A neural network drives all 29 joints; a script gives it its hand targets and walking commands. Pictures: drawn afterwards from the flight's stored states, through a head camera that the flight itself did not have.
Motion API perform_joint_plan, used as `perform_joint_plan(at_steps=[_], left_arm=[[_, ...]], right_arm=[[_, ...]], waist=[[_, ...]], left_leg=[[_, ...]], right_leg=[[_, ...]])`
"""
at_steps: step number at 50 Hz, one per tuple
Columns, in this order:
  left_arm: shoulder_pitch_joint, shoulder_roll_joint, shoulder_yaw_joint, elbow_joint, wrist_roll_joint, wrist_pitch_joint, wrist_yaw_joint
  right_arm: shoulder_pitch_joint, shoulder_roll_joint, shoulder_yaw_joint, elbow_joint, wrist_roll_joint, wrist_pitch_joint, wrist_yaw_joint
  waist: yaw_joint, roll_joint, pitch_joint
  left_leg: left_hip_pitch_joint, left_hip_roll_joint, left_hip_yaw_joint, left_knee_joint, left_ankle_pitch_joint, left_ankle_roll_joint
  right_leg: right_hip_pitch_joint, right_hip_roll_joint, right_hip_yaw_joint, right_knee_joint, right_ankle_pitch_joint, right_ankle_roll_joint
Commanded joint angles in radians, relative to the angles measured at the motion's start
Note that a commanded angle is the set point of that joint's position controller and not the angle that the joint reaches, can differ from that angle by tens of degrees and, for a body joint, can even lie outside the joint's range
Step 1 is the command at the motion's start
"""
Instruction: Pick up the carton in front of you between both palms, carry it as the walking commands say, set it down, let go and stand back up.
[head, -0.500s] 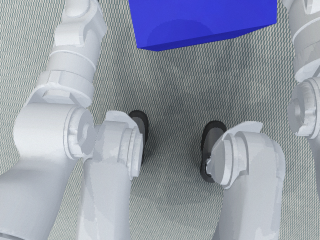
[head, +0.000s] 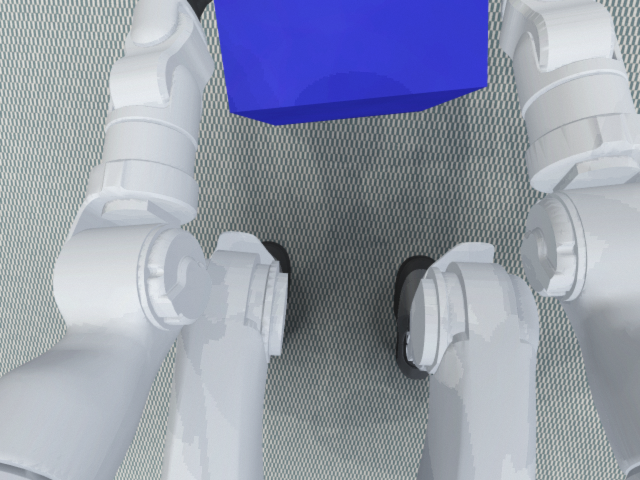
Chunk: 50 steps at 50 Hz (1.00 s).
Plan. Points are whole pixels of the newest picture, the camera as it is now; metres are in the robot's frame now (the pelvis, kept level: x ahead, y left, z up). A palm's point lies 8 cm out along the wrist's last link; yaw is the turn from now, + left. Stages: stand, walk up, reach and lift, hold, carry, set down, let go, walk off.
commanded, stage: reach and lift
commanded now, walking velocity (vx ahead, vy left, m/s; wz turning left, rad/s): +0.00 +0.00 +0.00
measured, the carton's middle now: (343, 13) +0.54 -0.01 -0.23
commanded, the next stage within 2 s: none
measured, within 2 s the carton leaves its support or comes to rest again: neither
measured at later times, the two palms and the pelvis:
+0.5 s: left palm out of the picture +0.49 +0.13 +0.04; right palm out of the picture +0.51 -0.16 +0.03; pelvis -0.02 +0.01 +0.10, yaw -4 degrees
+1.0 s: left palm out of the picture +0.46 +0.14 +0.19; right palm out of the picture +0.45 -0.16 +0.18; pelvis +0.02 +0.01 +0.22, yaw -5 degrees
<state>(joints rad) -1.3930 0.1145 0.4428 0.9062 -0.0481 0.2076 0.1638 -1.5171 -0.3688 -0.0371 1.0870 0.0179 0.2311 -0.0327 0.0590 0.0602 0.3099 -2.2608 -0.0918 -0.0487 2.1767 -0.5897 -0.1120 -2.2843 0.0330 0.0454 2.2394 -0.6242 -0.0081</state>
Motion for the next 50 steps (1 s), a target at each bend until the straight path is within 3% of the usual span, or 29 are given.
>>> perform_joint_plan(at_steps=[1, 4, 7, 12, 16, 23, 33, 39, 50], left_arm=[[-0.582, -1.002, -0.438, -0.213, -0.123, 0.009, -0.267], [-0.602, -1.024, -0.506, -0.312, -0.122, 0.038, -0.263], [-0.600, -1.030, -0.547, -0.386, -0.103, 0.065, -0.254], [-0.494, -1.058, -0.417, -0.247, 0.042, 0.118, -0.278], [-0.469, -1.074, -0.318, -0.176, 0.130, 0.137, -0.296], [-0.464, -1.127, -0.337, -0.193, 0.148, 0.154, -0.320], [-0.313, -1.229, -0.492, -0.258, 0.083, 0.187, -0.354], [-0.185, -1.258, -0.548, -0.262, 0.060, 0.188, -0.362], [0.033, -1.283, -0.555, -0.219, 0.094, 0.160, -0.363]], right_arm=[[-0.558, 1.065, 0.278, -0.368, 0.143, -0.042, 0.245], [-0.562, 1.133, 0.302, -0.476, 0.149, -0.012, 0.219], [-0.468, 1.194, 0.289, -0.451, 0.119, 0.030, 0.202], [-0.324, 1.251, 0.131, -0.237, -0.007, 0.084, 0.236], [-0.318, 1.240, 0.011, -0.160, -0.090, 0.093, 0.260], [-0.308, 1.270, -0.041, -0.178, -0.136, 0.103, 0.270], [-0.209, 1.393, 0.114, -0.348, -0.069, 0.134, 0.275], [-0.111, 1.443, 0.185, -0.402, -0.041, 0.135, 0.263], [0.096, 1.483, 0.180, -0.392, -0.073, 0.107, 0.245]], waist=[[-0.004, -0.212, -1.538], [0.000, -0.233, -1.760], [-0.007, -0.220, -1.780], [0.017, -0.183, -1.384], [0.016, -0.154, -1.298], [-0.016, -0.110, -1.408], [-0.017, -0.124, -1.584], [-0.016, -0.135, -1.524], [-0.029, -0.105, -1.325]], left_leg=[[0.529, -0.063, 0.187, -0.112, 0.544, 0.054], [0.546, -0.073, 0.201, -0.153, 0.548, 0.045], [0.590, -0.079, 0.200, -0.214, 0.497, 0.046], [0.547, -0.077, 0.177, -0.352, 0.246, 0.059], [0.570, -0.076, 0.169, -0.428, 0.176, 0.065], [0.675, -0.080, 0.166, -0.538, 0.169, 0.061], [0.861, -0.085, 0.159, -0.645, 0.306, 0.054], [0.944, -0.088, 0.138, -0.728, 0.325, 0.057], [1.121, -0.086, 0.088, -0.931, 0.311, 0.071]], right_leg=[[0.947, 0.069, -0.064, -0.198, 0.713, 0.001], [1.094, 0.086, -0.078, -0.218, 0.769, 0.017], [1.042, 0.103, -0.099, -0.282, 0.666, 0.029], [0.704, 0.115, -0.118, -0.435, 0.283, 0.026], [0.629, 0.121, -0.122, -0.511, 0.185, 0.011], [0.742, 0.127, -0.123, -0.617, 0.190, 0.004], [0.988, 0.134, -0.114, -0.729, 0.345, 0.031], [1.088, 0.137, -0.101, -0.811, 0.374, 0.041], [1.255, 0.131, -0.061, -1.011, 0.362, 0.032]])
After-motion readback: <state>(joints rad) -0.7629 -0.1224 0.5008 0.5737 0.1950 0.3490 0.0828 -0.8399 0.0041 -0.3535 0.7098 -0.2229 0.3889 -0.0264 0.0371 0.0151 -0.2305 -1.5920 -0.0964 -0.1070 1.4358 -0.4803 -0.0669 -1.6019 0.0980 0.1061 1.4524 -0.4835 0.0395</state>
